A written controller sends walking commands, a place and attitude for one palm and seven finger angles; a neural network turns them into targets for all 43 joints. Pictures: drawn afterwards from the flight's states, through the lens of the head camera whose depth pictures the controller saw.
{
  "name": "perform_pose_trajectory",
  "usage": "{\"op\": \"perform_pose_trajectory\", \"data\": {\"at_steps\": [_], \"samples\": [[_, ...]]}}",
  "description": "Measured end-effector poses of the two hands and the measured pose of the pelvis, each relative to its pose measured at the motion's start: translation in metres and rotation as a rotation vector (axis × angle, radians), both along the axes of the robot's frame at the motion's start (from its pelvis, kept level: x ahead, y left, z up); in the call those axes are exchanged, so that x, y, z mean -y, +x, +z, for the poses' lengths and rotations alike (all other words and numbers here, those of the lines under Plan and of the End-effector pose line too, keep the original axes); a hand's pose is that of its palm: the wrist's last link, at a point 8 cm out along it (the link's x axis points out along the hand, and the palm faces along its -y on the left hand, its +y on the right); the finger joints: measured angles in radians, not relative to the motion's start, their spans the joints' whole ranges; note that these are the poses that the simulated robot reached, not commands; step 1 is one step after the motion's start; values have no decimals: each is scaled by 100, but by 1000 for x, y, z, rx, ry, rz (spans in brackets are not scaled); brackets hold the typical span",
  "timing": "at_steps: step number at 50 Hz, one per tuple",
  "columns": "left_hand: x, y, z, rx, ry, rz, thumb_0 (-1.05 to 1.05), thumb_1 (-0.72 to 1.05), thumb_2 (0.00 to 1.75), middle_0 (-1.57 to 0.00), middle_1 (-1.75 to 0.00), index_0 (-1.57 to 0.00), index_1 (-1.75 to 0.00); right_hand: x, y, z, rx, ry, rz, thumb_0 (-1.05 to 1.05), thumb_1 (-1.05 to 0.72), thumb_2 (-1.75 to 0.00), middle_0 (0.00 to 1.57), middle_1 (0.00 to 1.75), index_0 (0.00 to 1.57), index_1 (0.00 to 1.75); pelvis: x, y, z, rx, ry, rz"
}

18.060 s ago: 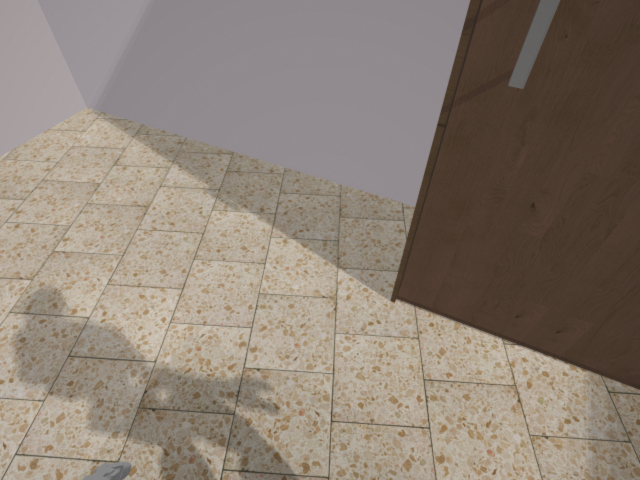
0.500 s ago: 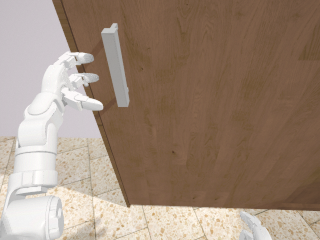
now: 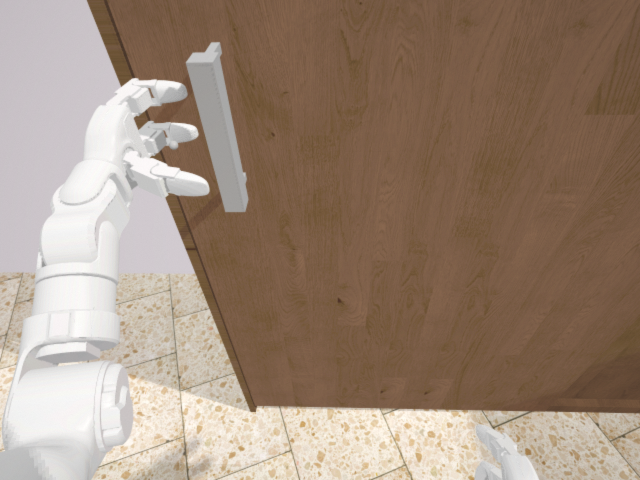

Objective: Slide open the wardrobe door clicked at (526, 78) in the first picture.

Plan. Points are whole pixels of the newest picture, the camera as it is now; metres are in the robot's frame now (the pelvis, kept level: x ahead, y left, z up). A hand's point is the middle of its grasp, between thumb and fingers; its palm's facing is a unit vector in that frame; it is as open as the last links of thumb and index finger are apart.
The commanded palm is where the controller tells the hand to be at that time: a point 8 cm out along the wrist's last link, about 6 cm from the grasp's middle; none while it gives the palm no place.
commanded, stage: move the hooked fingers beside the handle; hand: left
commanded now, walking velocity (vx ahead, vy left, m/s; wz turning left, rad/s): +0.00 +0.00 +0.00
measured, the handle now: (226, 132) +0.46 +0.15 +0.23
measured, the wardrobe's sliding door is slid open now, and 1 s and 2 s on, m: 0.00 0.00 0.00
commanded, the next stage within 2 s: none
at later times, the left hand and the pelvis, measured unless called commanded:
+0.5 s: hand (172, 162) +0.40 +0.20 +0.23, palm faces +0.06 -1.00 -0.05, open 14.0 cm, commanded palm +0.37 +0.25 +0.23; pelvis -0.01 +0.00 +0.00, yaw +1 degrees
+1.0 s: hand (170, 147) +0.41 +0.20 +0.24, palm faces +0.04 -1.00 -0.04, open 14.0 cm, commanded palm +0.38 +0.25 +0.23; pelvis +0.00 +0.00 +0.00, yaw +0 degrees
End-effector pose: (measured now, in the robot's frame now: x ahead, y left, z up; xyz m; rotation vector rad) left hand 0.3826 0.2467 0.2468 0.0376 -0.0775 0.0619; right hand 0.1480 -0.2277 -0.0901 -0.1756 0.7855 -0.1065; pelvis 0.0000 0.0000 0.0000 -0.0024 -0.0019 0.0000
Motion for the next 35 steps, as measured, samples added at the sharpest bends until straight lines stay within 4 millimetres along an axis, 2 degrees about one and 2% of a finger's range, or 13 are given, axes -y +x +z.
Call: {"op": "perform_pose_trajectory", "data": {"at_steps": [5,9,13,17,22,26,31,35], "samples": [[-14,-1,-11,-81,17,20,-1,-50,30,-31,-120,-31,-120,11,-9,-4,-31,-11,-20,1,-91,-90,20,30,20,30,1,0,0,-5,-1,2],[-13,-10,-20,-76,18,1,-1,-50,30,-30,-120,-30,-120,16,-9,-4,-30,-23,-22,2,-91,-90,20,30,20,30,1,0,0,-5,-1,1],[-5,-19,-9,14,7,-27,-1,-50,30,-30,-120,-30,-120,14,-1,1,0,-31,-6,2,-91,-90,20,30,20,30,1,0,0,5,-2,7],[-3,-17,0,12,2,-22,-1,-50,30,-31,-120,-31,-120,8,11,7,40,-24,12,2,-91,-90,20,30,20,30,1,-2,0,10,-2,14],[-4,-8,-10,-96,13,3,-1,-50,30,-31,-120,-31,-120,0,20,8,70,1,24,1,-91,-90,20,30,20,30,0,-5,-1,-3,1,15],[-3,-8,-16,-84,7,-1,-1,-50,30,-31,-120,-31,-120,-3,18,7,67,8,26,1,-91,-90,20,30,20,30,0,-6,-1,-6,2,11],[-2,-8,-6,-6,6,-13,-1,-50,30,-31,-120,-31,-120,-4,10,5,39,-1,31,1,-91,-90,20,30,20,30,1,-5,-1,0,1,13],[-7,-2,-3,-32,7,-1,-1,-50,30,-31,-120,-31,-120,-1,3,1,12,-4,19,1,-91,-90,20,30,20,30,0,-4,-1,-3,-1,12]]}}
